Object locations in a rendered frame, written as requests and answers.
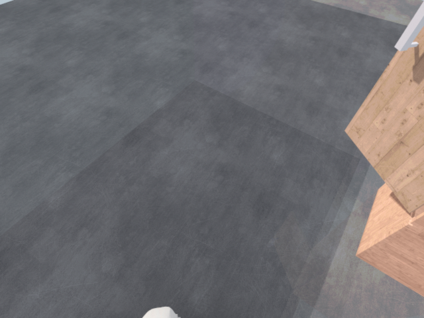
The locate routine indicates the cupboard door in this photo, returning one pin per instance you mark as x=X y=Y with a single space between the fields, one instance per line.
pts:
x=388 y=128

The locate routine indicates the handle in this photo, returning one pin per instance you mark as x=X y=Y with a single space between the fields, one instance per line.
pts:
x=412 y=30

